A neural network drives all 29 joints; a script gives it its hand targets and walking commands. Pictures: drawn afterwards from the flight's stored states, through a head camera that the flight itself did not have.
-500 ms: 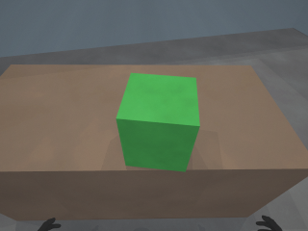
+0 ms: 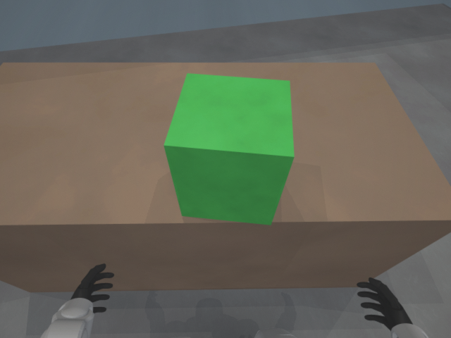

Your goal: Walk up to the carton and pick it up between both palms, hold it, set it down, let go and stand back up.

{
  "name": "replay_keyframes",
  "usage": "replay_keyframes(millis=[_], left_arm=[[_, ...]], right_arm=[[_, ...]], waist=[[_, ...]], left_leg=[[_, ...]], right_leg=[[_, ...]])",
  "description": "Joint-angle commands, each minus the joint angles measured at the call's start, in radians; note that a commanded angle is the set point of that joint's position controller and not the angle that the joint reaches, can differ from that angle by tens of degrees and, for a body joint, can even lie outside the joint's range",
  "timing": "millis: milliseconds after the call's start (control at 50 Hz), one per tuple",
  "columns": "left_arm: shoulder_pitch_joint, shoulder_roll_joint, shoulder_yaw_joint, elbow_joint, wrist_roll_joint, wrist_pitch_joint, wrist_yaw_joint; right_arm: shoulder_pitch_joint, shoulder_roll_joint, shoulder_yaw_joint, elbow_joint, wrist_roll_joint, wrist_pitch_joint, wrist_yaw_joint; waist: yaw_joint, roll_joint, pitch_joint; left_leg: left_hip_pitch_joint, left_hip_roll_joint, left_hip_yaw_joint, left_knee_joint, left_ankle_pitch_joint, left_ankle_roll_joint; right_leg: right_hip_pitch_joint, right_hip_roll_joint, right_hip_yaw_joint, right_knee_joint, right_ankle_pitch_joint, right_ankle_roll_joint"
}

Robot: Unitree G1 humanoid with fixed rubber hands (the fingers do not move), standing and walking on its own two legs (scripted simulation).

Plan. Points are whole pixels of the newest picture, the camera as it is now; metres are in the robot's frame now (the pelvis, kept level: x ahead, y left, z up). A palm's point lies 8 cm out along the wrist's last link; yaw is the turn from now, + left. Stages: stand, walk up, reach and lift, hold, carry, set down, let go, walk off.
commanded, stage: reach and lift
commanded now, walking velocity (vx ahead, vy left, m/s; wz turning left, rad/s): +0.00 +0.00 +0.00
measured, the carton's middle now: (231, 153) +0.47 -0.01 +0.01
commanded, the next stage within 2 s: none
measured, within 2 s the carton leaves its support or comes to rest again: neither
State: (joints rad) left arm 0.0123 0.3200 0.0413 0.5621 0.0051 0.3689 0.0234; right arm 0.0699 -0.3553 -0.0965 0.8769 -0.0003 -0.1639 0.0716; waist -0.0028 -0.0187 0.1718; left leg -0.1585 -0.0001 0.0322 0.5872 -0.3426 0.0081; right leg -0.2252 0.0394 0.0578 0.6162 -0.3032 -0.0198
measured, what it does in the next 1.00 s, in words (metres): stands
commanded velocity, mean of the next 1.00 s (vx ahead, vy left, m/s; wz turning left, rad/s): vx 0.00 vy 0.00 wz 0.00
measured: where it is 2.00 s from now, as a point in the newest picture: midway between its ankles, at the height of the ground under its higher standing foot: outside the picture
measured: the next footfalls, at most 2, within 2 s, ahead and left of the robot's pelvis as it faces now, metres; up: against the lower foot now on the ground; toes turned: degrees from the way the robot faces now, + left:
none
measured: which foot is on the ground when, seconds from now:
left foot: down 0.00-1.00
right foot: down 0.00-1.00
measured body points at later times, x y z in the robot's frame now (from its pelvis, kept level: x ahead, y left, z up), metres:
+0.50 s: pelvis -0.02 +0.01 +0.01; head -0.03 +0.02 +0.46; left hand +0.17 +0.28 -0.05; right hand +0.15 -0.25 -0.04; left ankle -0.01 +0.12 -0.73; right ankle +0.02 -0.11 -0.73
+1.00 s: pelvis +0.01 +0.01 +0.02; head +0.02 +0.02 +0.47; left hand +0.21 +0.27 -0.02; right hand +0.18 -0.22 -0.01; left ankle -0.01 +0.12 -0.73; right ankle +0.02 -0.11 -0.73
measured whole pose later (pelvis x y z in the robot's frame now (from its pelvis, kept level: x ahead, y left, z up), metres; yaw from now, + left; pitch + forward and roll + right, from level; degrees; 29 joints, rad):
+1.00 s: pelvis +0.01 +0.01 +0.02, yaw +0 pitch +0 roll +0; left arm 0.26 0.32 0.06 0.32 -0.13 -0.02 -0.05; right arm 0.40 -0.12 -0.05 0.23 0.00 -0.16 -0.07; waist 0.00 -0.02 0.02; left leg -0.13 0.01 0.03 0.37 -0.23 0.01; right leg -0.17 0.04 0.06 0.35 -0.17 -0.01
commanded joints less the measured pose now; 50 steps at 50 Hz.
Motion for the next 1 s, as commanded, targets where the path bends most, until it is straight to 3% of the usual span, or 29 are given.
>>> replay_keyframes(millis=[0, 40, 80, 180, 220, 260, 300, 320, 340, 360, 380, 440, 460, 480, 520, 620, 720, 760, 780, 800, 820, 840, 880, 940, 980], left_arm=[[0.046, 0.168, 0.127, -0.166, 0.083, -0.005, -0.011], [0.059, 0.167, 0.144, -0.150, 0.109, -0.008, -0.014], [0.052, 0.144, 0.124, -0.168, 0.087, -0.017, -0.015], [0.017, 0.122, 0.083, -0.178, 0.026, -0.037, -0.007], [0.028, 0.127, 0.070, -0.223, 0.001, -0.058, 0.000], [0.031, 0.126, 0.056, -0.261, -0.023, -0.081, 0.012], [0.021, 0.131, 0.056, -0.299, -0.035, -0.104, 0.020], [-0.002, 0.123, 0.040, -0.337, -0.043, -0.117, 0.024], [0.011, 0.129, 0.052, -0.319, -0.037, -0.120, 0.029], [0.013, 0.108, 0.019, -0.339, -0.050, -0.127, 0.032], [0.012, 0.100, 0.022, -0.301, -0.048, -0.130, 0.022], [0.026, 0.094, 0.029, -0.293, -0.055, -0.154, 0.005], [0.043, 0.091, 0.019, -0.288, -0.059, -0.160, 0.004], [0.039, 0.090, 0.026, -0.285, -0.057, -0.160, -0.003], [0.042, 0.089, 0.033, -0.281, -0.053, -0.177, -0.013], [0.066, 0.112, 0.045, -0.279, -0.076, -0.220, -0.042], [0.072, 0.188, 0.098, -0.354, -0.151, -0.301, -0.054], [0.092, 0.180, 0.093, -0.349, -0.175, -0.331, -0.063], [0.123, 0.186, 0.105, -0.348, -0.159, -0.342, -0.066], [0.138, 0.169, 0.089, -0.344, -0.169, -0.356, -0.063], [0.146, 0.168, 0.072, -0.375, -0.174, -0.368, -0.065], [0.162, 0.152, 0.076, -0.349, -0.191, -0.380, -0.072], [0.213, 0.146, 0.072, -0.355, -0.193, -0.412, -0.076], [0.275, 0.130, 0.034, -0.431, -0.204, -0.460, -0.079], [0.282, 0.135, 0.031, -0.460, -0.202, -0.485, -0.083]], right_arm=[[0.079, -0.175, -0.035, -0.164, 0.017, -0.041, -0.035], [0.089, -0.167, -0.028, -0.154, 0.007, -0.027, -0.042], [0.086, -0.142, -0.032, -0.154, 0.013, -0.021, -0.039], [0.078, -0.077, -0.033, -0.286, 0.005, -0.006, -0.039], [0.109, -0.063, -0.036, -0.333, 0.012, -0.001, -0.036], [0.123, -0.074, -0.071, -0.360, -0.005, 0.000, -0.034], [0.126, -0.055, -0.066, -0.390, -0.004, 0.007, -0.032], [0.111, -0.066, -0.064, -0.432, 0.003, 0.012, -0.032], [0.096, -0.064, -0.065, -0.442, -0.004, 0.019, -0.032], [0.112, -0.069, -0.085, -0.439, -0.005, 0.024, -0.031], [0.087, -0.077, -0.088, -0.464, -0.015, 0.029, -0.035], [0.114, -0.028, -0.071, -0.505, -0.006, 0.040, -0.054], [0.122, -0.022, -0.070, -0.504, -0.003, 0.050, -0.056], [0.134, -0.015, -0.066, -0.524, 0.001, 0.053, -0.060], [0.127, -0.014, -0.056, -0.542, 0.004, 0.068, -0.067], [0.187, 0.044, -0.014, -0.616, 0.032, 0.084, -0.092], [0.222, 0.142, 0.037, -0.780, 0.041, 0.052, -0.124], [0.243, 0.146, 0.054, -0.797, 0.061, 0.043, -0.128], [0.275, 0.148, 0.054, -0.780, 0.058, 0.032, -0.134], [0.268, 0.156, 0.046, -0.780, 0.071, 0.031, -0.130], [0.281, 0.149, 0.047, -0.781, 0.083, 0.027, -0.134], [0.287, 0.147, 0.054, -0.796, 0.088, 0.015, -0.136], [0.319, 0.154, 0.058, -0.785, 0.087, -0.008, -0.141], [0.349, 0.160, 0.065, -0.803, 0.125, -0.066, -0.144], [0.360, 0.157, 0.072, -0.800, 0.135, -0.092, -0.149]], waist=[[0.020, -0.048, -0.299], [0.022, -0.060, -0.239], [0.015, -0.031, -0.223], [0.022, -0.057, -0.169], [0.027, -0.026, -0.209], [0.005, -0.011, -0.212], [0.008, 0.024, -0.218], [0.010, 0.072, -0.242], [0.007, 0.095, -0.207], [-0.017, 0.112, -0.193], [-0.022, 0.103, -0.172], [-0.004, 0.107, -0.175], [-0.010, 0.125, -0.154], [-0.008, 0.098, -0.140], [-0.010, 0.102, -0.115], [0.016, 0.034, -0.126], [0.062, -0.059, -0.196], [0.061, -0.041, -0.200], [0.071, 0.006, -0.212], [0.070, 0.001, -0.192], [0.064, 0.046, -0.222], [0.061, 0.001, -0.218], [0.066, 0.005, -0.218], [0.052, 0.064, -0.265], [0.049, 0.080, -0.268]], left_leg=[[0.081, 0.002, 0.029, -0.073, 0.388, -0.030], [0.043, -0.006, 0.036, -0.091, 0.366, -0.029], [0.057, -0.003, 0.034, -0.130, 0.343, -0.037], [0.070, 0.009, 0.050, -0.203, 0.192, -0.021], [0.088, 0.010, 0.049, -0.218, 0.183, -0.017], [0.079, 0.021, 0.048, -0.244, 0.153, -0.024], [0.019, 0.031, 0.045, -0.280, 0.080, -0.015], [-0.052, 0.053, 0.044, -0.317, -0.030, 0.001], [-0.110, 0.062, 0.046, -0.345, -0.059, 0.011], [-0.171, 0.086, 0.029, -0.378, -0.109, 0.015], [-0.265, 0.096, 0.031, -0.397, -0.199, 0.046], [-0.365, 0.090, 0.047, -0.405, -0.162, 0.061], [-0.370, 0.093, 0.042, -0.408, -0.175, 0.063], [-0.351, 0.086, 0.053, -0.414, -0.162, 0.061], [-0.397, 0.097, 0.050, -0.438, -0.192, 0.067], [-0.247, 0.055, 0.062, -0.397, -0.074, 0.049], [0.000, -0.017, 0.082, -0.293, 0.132, 0.021], [0.028, -0.013, 0.072, -0.289, 0.145, 0.017], [0.029, -0.011, 0.076, -0.292, 0.183, 0.012], [0.021, 0.000, 0.060, -0.296, 0.178, 0.005], [0.020, 0.003, 0.056, -0.292, 0.208, -0.004], [0.033, 0.005, 0.053, -0.294, 0.207, 0.001], [0.052, 0.005, 0.039, -0.287, 0.274, -0.008], [0.115, 0.005, 0.014, -0.252, 0.437, -0.041], [0.133, 0.000, 0.010, -0.237, 0.476, -0.056]], right_leg=[[0.201, -0.027, -0.071, -0.113, 0.636, 0.003], [0.192, -0.017, -0.064, -0.123, 0.596, 0.011], [0.195, -0.014, -0.060, -0.149, 0.541, 0.008], [0.141, -0.009, -0.061, -0.223, 0.278, 0.005], [0.132, -0.011, -0.054, -0.238, 0.255, -0.001], [0.122, -0.007, -0.069, -0.237, 0.233, -0.009], [0.157, -0.010, -0.067, -0.238, 0.167, -0.011], [0.217, 0.000, -0.068, -0.218, 0.128, -0.008], [0.255, 0.008, -0.072, -0.204, 0.144, -0.004], [0.291, 0.024, -0.089, -0.176, 0.171, 0.000], [0.366, 0.041, -0.096, -0.149, 0.145, 0.008], [0.476, 0.038, -0.079, -0.129, 0.191, 0.019], [0.478, 0.039, -0.073, -0.131, 0.183, 0.020], [0.462, 0.043, -0.075, -0.140, 0.173, 0.021], [0.520, 0.051, -0.074, -0.139, 0.160, 0.028], [0.421, 0.014, -0.040, -0.221, 0.108, 0.017], [0.198, -0.071, 0.015, -0.333, 0.058, 0.023], [0.169, -0.073, 0.013, -0.334, 0.075, 0.014], [0.188, -0.071, 0.007, -0.327, 0.127, 0.016], [0.184, -0.065, 0.004, -0.327, 0.114, 0.011], [0.214, -0.061, 0.005, -0.311, 0.168, 0.002], [0.207, -0.058, 0.003, -0.318, 0.169, 0.012], [0.219, -0.053, -0.002, -0.310, 0.243, 0.011], [0.231, -0.040, -0.009, -0.294, 0.362, -0.002], [0.245, -0.036, -0.007, -0.298, 0.373, -0.006]])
